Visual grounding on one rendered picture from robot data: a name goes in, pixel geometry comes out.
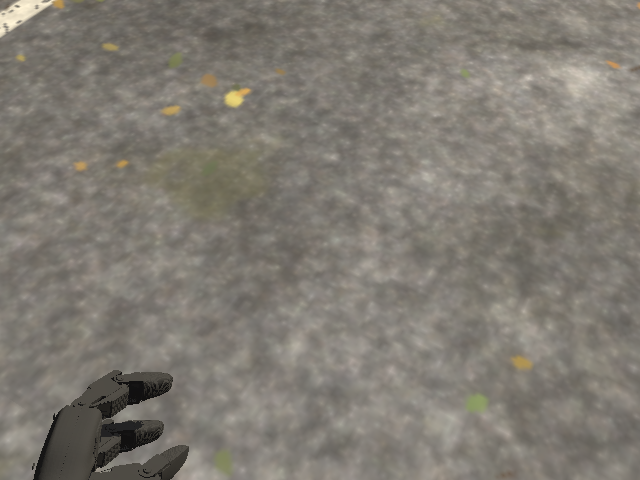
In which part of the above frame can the robot left hand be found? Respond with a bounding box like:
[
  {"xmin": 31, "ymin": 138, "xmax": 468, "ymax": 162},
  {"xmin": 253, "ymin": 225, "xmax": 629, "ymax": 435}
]
[{"xmin": 32, "ymin": 370, "xmax": 189, "ymax": 480}]

